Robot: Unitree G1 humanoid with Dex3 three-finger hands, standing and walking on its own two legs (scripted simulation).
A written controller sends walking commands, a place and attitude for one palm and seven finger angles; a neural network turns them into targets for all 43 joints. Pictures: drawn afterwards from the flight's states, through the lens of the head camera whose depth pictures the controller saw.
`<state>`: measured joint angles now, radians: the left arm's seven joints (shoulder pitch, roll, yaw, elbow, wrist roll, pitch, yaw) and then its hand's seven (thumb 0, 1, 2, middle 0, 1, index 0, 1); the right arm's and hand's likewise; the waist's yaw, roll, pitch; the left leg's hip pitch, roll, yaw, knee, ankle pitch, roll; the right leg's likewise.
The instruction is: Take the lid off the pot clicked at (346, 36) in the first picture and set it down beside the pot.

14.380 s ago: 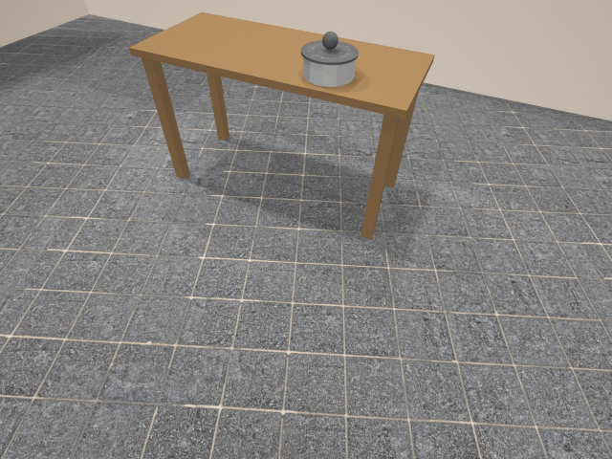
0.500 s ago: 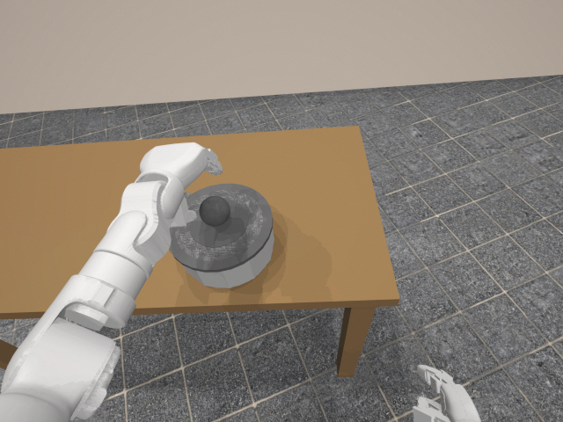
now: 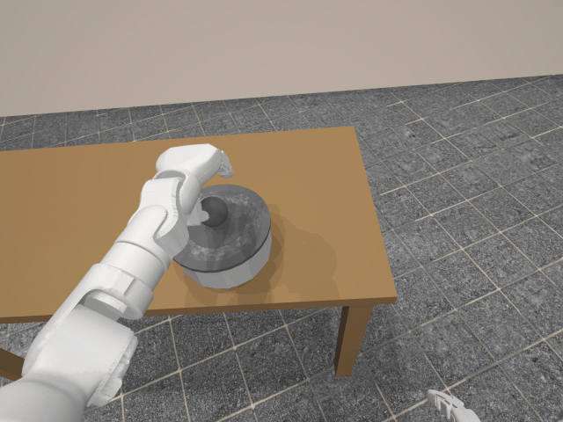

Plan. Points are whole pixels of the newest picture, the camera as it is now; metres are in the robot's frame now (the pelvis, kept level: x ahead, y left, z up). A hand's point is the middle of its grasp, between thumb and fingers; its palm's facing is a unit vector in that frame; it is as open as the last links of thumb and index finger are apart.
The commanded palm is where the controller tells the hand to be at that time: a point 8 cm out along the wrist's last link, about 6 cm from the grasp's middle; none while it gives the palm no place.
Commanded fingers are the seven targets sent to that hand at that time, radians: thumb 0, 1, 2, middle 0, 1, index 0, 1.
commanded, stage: move the open hand above the knob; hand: left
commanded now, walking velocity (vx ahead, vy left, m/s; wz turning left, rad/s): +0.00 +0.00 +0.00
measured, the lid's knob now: (212, 211) +0.46 +0.13 +0.01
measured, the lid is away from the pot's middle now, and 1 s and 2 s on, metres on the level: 0.00 0.00 0.00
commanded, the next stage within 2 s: lower the open fingers around the knob in 0.38 s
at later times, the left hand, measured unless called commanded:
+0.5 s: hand (195, 194) +0.43 +0.14 +0.09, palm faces -0.29 -0.05 -0.96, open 10.5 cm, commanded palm +0.42 +0.13 +0.16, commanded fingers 0.00 -0.31 1.36 -0.79 -0.08 -0.79 -0.08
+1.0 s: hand (199, 212) +0.42 +0.14 +0.06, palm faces -0.32 -0.06 -0.95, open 10.5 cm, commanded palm +0.41 +0.13 +0.12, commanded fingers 0.00 -0.31 1.36 -0.79 -0.08 -0.79 -0.08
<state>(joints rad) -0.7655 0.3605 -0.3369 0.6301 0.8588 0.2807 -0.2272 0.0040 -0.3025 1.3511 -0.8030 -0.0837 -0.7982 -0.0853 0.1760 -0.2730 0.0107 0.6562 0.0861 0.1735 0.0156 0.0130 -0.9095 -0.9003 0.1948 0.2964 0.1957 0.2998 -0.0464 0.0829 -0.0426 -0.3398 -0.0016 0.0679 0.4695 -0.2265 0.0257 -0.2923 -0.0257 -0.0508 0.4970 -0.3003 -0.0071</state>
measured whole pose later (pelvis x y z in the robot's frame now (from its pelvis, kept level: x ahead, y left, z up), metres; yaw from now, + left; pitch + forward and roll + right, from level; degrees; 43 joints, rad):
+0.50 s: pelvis -0.01 +0.00 +0.00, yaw +0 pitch +5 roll +1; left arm -0.84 0.35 -0.34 0.75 0.87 0.27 -0.21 0.00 -0.30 1.35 -0.80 -0.08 -0.80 -0.09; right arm 0.14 -0.26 0.03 0.66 0.09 0.17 -0.01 0.01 -0.91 -0.90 0.20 0.30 0.20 0.30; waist -0.04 0.07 -0.04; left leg -0.34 0.00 0.06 0.46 -0.21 0.02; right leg -0.30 -0.02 -0.05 0.50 -0.29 -0.01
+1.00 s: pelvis +0.00 +0.00 +0.00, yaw -1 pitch +6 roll +0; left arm -0.75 0.33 -0.33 0.74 0.88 0.26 -0.15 0.00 -0.30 1.35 -0.80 -0.08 -0.80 -0.09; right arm 0.16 -0.26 0.01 0.67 0.09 0.18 0.00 0.01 -0.91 -0.90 0.20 0.30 0.20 0.30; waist -0.04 0.07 -0.06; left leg -0.36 0.01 0.07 0.48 -0.23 0.02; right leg -0.31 -0.02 -0.04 0.50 -0.30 -0.01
